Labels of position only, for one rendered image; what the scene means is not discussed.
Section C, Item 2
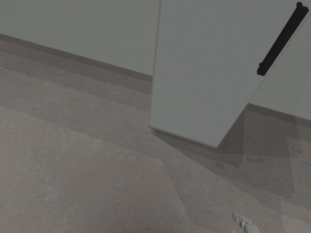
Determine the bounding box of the robot right hand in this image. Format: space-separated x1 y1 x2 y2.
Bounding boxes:
231 213 260 233

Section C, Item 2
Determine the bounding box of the handle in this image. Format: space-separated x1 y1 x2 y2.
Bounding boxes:
257 2 309 76

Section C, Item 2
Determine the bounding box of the fridge door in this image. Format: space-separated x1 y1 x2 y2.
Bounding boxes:
149 0 311 147

